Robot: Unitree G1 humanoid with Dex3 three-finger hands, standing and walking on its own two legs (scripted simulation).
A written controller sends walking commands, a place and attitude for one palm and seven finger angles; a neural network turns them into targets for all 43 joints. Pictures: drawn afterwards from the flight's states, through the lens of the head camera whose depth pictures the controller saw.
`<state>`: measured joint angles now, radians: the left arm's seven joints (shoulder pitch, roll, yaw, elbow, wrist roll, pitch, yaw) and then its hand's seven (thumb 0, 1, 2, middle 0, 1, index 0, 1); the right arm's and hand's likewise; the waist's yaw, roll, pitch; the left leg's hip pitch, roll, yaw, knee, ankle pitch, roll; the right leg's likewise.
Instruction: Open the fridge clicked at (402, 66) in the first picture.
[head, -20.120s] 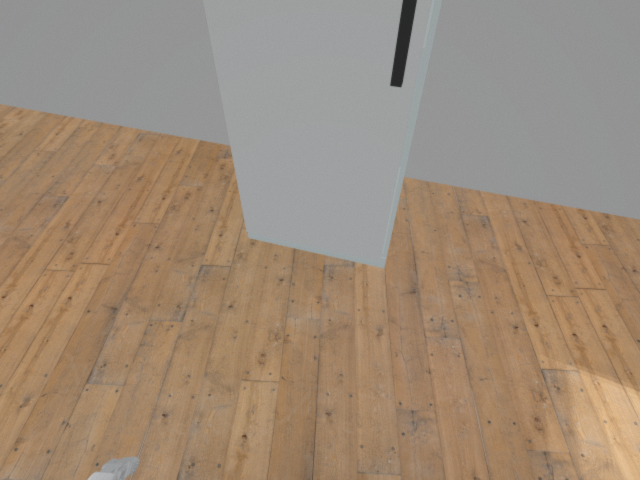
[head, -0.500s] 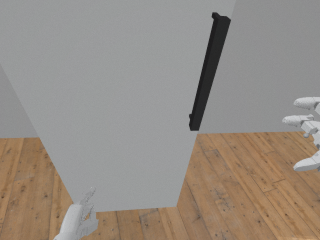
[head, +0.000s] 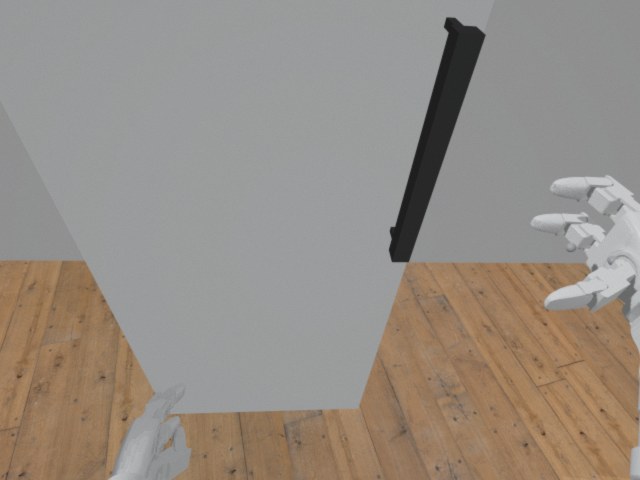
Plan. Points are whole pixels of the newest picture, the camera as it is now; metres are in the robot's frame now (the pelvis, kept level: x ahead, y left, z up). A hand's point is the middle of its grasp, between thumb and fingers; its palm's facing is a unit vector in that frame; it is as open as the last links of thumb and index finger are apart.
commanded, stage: move the hooked fingers beside the handle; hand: right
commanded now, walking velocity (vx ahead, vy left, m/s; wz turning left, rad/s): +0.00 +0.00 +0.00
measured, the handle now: (421, 159) +0.46 -0.11 +0.21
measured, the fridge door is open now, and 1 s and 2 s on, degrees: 0 0 0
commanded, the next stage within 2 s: none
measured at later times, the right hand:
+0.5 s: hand (529, 227) +0.36 -0.22 +0.19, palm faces +0.00 +1.00 -0.03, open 14.0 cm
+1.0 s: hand (498, 188) +0.40 -0.19 +0.21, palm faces -0.05 +1.00 +0.00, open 14.0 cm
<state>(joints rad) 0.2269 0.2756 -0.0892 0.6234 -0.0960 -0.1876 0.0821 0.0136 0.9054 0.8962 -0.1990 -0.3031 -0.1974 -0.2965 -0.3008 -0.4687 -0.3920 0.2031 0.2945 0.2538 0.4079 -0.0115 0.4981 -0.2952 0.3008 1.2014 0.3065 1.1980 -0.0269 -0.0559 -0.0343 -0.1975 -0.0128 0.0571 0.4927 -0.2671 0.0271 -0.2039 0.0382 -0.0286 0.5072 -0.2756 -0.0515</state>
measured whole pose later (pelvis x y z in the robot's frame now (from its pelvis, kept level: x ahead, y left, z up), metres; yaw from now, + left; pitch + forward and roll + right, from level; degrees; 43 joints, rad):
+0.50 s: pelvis +0.01 +0.01 +0.00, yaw +0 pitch -1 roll +0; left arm 0.22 0.28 -0.08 0.63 -0.10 -0.15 0.09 0.01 0.91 0.90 -0.20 -0.30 -0.20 -0.30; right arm -0.42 -0.44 -0.34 0.35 0.26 0.25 0.35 -0.01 0.50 -0.30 0.30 1.20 0.31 1.20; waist -0.01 -0.05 -0.03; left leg -0.20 -0.02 0.06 0.49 -0.28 0.04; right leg -0.21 0.03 -0.02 0.50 -0.28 -0.04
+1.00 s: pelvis +0.01 +0.01 +0.00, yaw +0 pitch +0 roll +0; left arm 0.27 0.27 -0.07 0.67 -0.10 -0.12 0.09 0.01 0.91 0.90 -0.20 -0.30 -0.20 -0.30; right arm -0.60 -0.41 -0.29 0.52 0.25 0.16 0.30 -0.01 0.50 -0.30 0.30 1.20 0.31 1.20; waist 0.02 -0.04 -0.05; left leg -0.22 -0.03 0.05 0.48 -0.27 0.04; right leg -0.22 0.03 -0.03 0.49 -0.28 -0.04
